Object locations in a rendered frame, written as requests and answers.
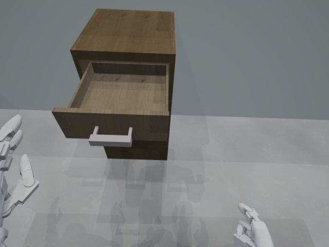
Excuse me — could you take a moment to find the cabinet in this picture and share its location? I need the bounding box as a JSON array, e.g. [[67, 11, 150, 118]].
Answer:
[[70, 9, 176, 161]]

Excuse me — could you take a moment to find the robot left hand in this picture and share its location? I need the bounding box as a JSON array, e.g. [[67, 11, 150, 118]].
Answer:
[[0, 115, 39, 227]]

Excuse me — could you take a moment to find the handle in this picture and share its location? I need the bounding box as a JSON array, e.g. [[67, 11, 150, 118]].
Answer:
[[88, 126, 133, 147]]

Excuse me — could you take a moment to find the robot right hand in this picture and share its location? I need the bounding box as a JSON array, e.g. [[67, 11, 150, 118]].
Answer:
[[234, 203, 274, 247]]

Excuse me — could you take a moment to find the drawer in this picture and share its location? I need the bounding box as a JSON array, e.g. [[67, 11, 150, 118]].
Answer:
[[51, 61, 169, 142]]

